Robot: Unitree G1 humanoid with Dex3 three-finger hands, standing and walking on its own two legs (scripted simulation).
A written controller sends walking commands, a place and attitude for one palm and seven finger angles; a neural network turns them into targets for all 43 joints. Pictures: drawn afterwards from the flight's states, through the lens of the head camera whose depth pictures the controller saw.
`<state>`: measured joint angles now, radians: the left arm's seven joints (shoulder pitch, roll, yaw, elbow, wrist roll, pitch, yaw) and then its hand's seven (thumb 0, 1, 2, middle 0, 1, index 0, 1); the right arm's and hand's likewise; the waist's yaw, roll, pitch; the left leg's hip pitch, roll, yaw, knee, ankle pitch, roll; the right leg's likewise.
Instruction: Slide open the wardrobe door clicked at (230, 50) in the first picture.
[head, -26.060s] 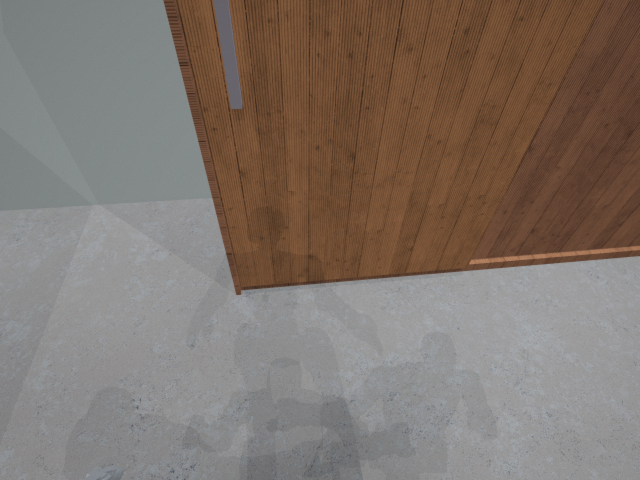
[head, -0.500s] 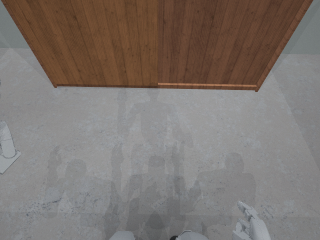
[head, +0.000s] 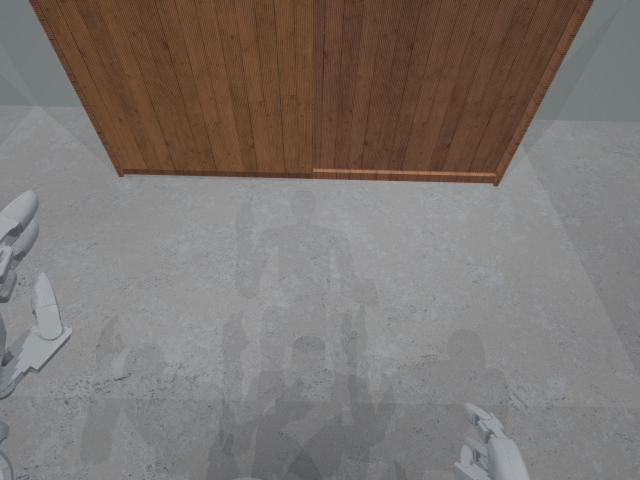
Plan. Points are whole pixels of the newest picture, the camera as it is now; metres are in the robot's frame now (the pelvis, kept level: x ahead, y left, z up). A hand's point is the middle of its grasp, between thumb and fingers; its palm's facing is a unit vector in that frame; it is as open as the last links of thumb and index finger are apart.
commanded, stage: stop stepping back and stand still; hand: left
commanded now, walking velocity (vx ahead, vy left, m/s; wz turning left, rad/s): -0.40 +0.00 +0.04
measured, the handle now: out of the picture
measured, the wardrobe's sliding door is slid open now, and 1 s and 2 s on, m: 0.00 0.00 0.00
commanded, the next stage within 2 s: let the arm hang, fingers relaxed in 1.34 s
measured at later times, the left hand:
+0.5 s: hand out of the picture +0.04 +0.20 +0.18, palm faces +0.41 -0.73 -0.54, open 7.4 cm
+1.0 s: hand out of the picture -0.03 +0.17 +0.19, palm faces +0.43 -0.73 -0.54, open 7.4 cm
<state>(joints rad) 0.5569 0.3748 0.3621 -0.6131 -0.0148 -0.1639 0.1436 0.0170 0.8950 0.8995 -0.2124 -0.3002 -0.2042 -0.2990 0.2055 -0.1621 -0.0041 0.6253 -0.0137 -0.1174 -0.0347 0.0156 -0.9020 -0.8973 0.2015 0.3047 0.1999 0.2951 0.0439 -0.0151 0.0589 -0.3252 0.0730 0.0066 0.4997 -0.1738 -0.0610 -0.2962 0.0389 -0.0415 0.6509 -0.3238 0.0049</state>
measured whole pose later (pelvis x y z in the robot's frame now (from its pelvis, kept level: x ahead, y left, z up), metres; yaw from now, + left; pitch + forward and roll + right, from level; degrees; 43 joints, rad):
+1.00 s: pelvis -0.21 -0.08 +0.00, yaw +3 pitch -3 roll +4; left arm 0.52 0.43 0.40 -0.50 0.01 -0.23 0.12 0.01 0.89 0.90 -0.22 -0.30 -0.21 -0.30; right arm 0.21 -0.22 -0.04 0.61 0.00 -0.12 -0.04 0.01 -0.90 -0.90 0.20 0.30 0.20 0.29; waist 0.00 -0.04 0.04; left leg -0.21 0.01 0.12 0.50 -0.22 0.01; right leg -0.55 0.01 0.00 1.10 -0.40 0.00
